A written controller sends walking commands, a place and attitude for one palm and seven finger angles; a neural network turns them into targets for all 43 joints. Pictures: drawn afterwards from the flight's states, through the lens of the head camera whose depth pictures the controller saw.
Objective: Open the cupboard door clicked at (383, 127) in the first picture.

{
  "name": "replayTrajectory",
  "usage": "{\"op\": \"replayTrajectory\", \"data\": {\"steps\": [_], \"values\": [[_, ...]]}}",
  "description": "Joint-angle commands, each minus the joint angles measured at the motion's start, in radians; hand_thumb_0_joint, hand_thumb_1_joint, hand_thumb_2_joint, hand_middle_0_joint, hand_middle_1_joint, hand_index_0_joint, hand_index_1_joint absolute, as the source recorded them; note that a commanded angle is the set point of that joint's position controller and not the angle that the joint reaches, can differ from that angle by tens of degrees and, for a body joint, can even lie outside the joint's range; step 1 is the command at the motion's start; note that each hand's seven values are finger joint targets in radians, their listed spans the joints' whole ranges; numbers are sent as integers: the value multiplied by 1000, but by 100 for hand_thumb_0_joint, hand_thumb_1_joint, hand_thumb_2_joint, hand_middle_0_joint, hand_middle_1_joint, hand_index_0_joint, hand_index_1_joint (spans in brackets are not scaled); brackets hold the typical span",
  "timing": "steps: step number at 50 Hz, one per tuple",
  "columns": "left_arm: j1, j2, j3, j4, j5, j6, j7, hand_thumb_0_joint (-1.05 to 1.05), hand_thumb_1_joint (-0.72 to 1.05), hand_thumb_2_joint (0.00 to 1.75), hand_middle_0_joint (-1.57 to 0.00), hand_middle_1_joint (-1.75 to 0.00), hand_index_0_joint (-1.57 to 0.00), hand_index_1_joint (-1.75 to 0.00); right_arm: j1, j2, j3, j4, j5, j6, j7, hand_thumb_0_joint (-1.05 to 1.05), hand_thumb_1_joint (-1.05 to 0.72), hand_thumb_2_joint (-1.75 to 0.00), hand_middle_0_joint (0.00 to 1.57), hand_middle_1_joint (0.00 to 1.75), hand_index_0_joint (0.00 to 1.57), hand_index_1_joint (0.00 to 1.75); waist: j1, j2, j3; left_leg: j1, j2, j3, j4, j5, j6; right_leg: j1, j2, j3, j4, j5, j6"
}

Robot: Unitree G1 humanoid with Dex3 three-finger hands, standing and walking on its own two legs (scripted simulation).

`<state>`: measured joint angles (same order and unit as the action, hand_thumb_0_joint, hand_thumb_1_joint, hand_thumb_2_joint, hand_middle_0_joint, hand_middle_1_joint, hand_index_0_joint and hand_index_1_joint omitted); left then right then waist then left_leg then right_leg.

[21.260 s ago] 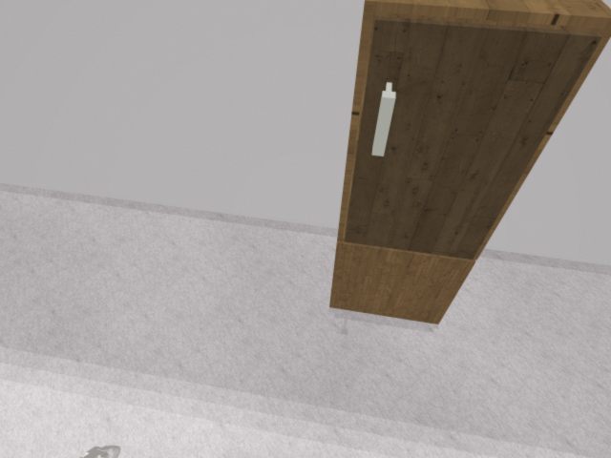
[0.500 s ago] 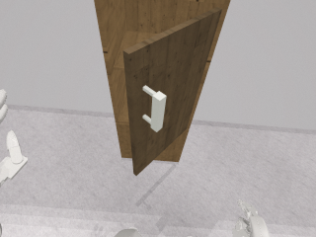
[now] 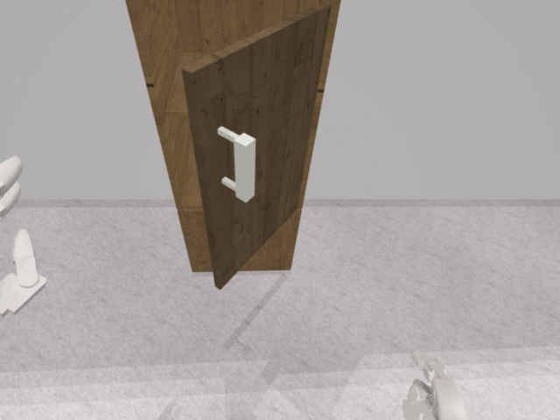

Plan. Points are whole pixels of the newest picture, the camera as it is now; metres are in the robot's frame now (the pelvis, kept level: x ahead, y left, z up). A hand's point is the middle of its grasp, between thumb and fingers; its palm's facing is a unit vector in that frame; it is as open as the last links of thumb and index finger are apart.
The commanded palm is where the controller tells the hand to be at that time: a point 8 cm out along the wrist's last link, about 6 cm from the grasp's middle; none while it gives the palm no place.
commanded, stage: stop stepping back and stand still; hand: left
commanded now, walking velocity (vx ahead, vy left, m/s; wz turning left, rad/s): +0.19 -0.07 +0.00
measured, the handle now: (235, 164) +0.49 +0.11 +0.08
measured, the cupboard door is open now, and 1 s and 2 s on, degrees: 50 50 50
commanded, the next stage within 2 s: let the arm hang, fingers relaxed in 0.80 s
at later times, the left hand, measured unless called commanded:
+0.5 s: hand out of the picture +0.13 +0.28 +0.17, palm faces +0.48 -0.76 -0.44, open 7.5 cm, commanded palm +0.08 +0.31 +0.18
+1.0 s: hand (12, 406) +0.13 +0.30 +0.04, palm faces +0.26 -0.84 -0.48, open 7.4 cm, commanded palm none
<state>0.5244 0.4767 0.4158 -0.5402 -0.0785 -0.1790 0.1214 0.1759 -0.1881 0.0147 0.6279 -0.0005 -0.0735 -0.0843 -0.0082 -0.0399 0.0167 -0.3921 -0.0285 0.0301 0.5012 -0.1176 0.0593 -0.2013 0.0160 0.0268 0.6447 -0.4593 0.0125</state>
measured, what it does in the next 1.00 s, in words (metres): steps on the spot: left foot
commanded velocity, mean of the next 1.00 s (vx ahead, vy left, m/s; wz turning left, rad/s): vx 0.05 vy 0.01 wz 0.00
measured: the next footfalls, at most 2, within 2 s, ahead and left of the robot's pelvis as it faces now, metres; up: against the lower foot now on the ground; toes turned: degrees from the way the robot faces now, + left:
left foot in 0.36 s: +0.00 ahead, +0.13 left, +0.00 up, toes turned +5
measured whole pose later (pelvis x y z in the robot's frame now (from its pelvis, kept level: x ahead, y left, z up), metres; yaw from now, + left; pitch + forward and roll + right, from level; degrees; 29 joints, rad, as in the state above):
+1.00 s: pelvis -0.07 +0.03 +0.00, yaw +4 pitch +0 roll -1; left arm 0.31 0.38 0.19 0.08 0.02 -0.08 0.04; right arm 0.16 -0.29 0.00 0.77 -0.01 -0.08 0.00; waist 0.02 0.06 0.00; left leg -0.32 -0.01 0.01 0.54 -0.23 0.02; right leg -0.29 -0.05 -0.07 0.52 -0.23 0.01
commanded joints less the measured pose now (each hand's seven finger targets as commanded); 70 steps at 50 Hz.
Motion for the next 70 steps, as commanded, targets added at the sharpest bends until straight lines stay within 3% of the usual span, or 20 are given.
{"op": "replayTrajectory", "data": {"steps": [1,3,5,6,7,8,9,11,15,18,21,28,32,44,45,47,49,52,61,70], "values": [[79,152,165,-232,7,-54,43,0,90,90,-20,-30,-20,-30,-53,-134,-53,-168,-9,-90,8,0,-90,-90,20,30,20,30,22,237,-178,136,234,-325,-400,-351,9,4,40,-24,47,-59,-28],[133,130,150,-221,10,-44,43,0,90,90,-20,-30,-20,-30,-70,-143,-48,-187,-5,-84,7,0,-90,-90,20,30,20,30,20,292,-114,-42,164,-210,-404,-464,-33,159,56,-101,-145,9,-35],[145,119,129,-188,24,-37,36,0,90,90,-20,-30,-20,-30,-64,-138,-53,-192,-4,-67,7,0,-90,-90,20,30,20,30,10,194,-64,-90,60,-85,-218,-395,-66,148,-14,-58,-331,24,-54],[122,149,148,-175,27,-43,37,0,90,90,-20,-30,-20,-30,-55,-134,-61,-180,-8,-56,7,0,-90,-90,20,30,20,30,4,5,-71,34,7,-31,64,-277,-83,-51,-166,113,-471,-79,-101],[63,151,147,-204,19,-48,44,0,90,90,-20,-30,-20,-30,-59,-145,-68,-170,-10,-54,7,0,-90,-90,20,30,20,30,11,-108,-75,76,-7,-63,312,-217,-89,-229,-316,302,-547,-214,-169],[18,134,133,-187,27,-46,47,0,90,90,-20,-30,-20,-30,-38,-145,-71,-144,-10,-58,2,0,-90,-90,20,30,20,30,1,-129,-35,16,20,-81,449,-207,-82,-261,-341,321,-530,-206,-190],[-17,117,122,-124,35,-48,50,0,90,90,-20,-30,-20,-30,-13,-148,-68,-121,-10,-63,-2,0,-90,-90,20,30,20,30,-21,-86,-25,-3,47,-84,479,-215,-76,-266,-318,256,-496,-180,-167],[-89,109,99,-60,49,-57,53,0,90,90,-20,-30,-20,-30,-31,-146,-59,-115,-6,-74,-16,0,-90,-90,20,30,20,30,-17,-61,-6,31,68,-48,356,-211,-59,-238,-260,156,-456,-110,-121],[-150,99,69,-79,65,-75,60,0,90,90,-20,-30,-20,-30,-33,-149,-57,-106,-10,-104,-28,0,-90,-90,20,30,20,30,-1,16,21,170,59,-11,-17,-227,-19,-176,-213,133,-377,-64,-97],[-116,123,106,-176,52,-92,61,0,90,90,-20,-30,-20,-30,-40,-175,-66,-142,-5,-117,-19,0,-90,-90,20,30,20,30,19,128,-58,187,152,-145,-108,-16,12,-35,-75,26,-177,243,-32],[-50,105,110,-158,51,-89,46,0,90,90,-20,-30,-20,-30,-38,-143,-46,-136,-1,-112,-2,0,-90,-90,20,30,20,30,11,160,-52,75,168,-164,-152,-11,12,39,-31,-49,-140,278,-4],[-23,78,94,-101,39,-86,40,0,90,90,-20,-30,-20,-30,-34,-139,-50,-140,0,-116,14,0,-90,-90,20,30,20,30,4,75,-67,117,93,-60,-70,-64,-37,31,-82,41,-265,320,-29],[-55,94,104,-104,39,-79,40,0,90,90,-20,-30,-20,-30,-45,-138,-47,-145,-3,-107,9,0,-90,-90,20,30,20,30,7,79,-55,124,91,-66,-112,-110,-40,16,-64,23,-294,253,-19],[-17,80,93,-120,41,-73,43,0,90,90,-20,-30,-20,-30,-48,-136,-48,-158,2,-105,6,0,-90,-90,20,30,20,30,15,120,-97,135,89,-63,-159,-6,-48,107,-44,-29,-280,369,-4],[-97,-75,-308,682,124,78,-96,0,90,90,-20,-30,-20,-30,-95,-334,-102,108,3,-129,97,0,-90,-90,20,30,20,30,-30,130,3,10,126,-123,-13,162,-30,-37,-117,-70,-126,467,-36],[-121,-102,-298,746,112,159,-120,0,90,90,-20,-30,-20,-30,-4,-258,-94,102,-4,-36,91,0,-90,-90,20,30,20,30,-4,78,-89,69,160,-135,-30,181,-11,-58,-91,-49,-115,304,-43],[-174,-83,-310,845,115,166,-124,0,90,90,-20,-30,-20,-30,-29,-266,-77,100,-15,-5,87,0,-90,-90,20,30,20,30,8,-4,-81,-3,168,-195,-72,68,21,-12,-76,-47,-98,230,-46],[-260,-47,-327,1045,115,169,-122,0,90,90,-20,-30,-20,-30,-39,-261,-69,145,-22,28,88,0,-90,-90,20,30,20,30,9,-118,-76,32,119,-156,-49,-15,1,-13,-129,-2,-180,224,-71],[-258,-133,-376,1495,92,179,-105,0,90,90,-20,-30,-20,-30,50,-128,-31,332,-26,78,70,0,-90,-90,20,30,20,30,6,178,-27,79,94,-120,-128,-159,-31,-5,-134,9,-288,115,-64],[-184,-194,-383,1650,87,177,-98,0,90,90,-20,-30,-20,-30,190,-76,-40,436,-22,88,54,0,-90,-90,20,30,20,30,1,72,41,87,106,-130,-156,-198,-21,-29,-122,-27,-320,91,-62]]}}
